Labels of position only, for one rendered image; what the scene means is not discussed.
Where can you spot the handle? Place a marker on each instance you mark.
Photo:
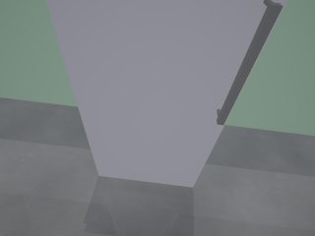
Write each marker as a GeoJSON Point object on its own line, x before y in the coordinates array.
{"type": "Point", "coordinates": [268, 20]}

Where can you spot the fridge door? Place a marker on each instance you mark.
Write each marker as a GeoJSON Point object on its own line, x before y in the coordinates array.
{"type": "Point", "coordinates": [149, 76]}

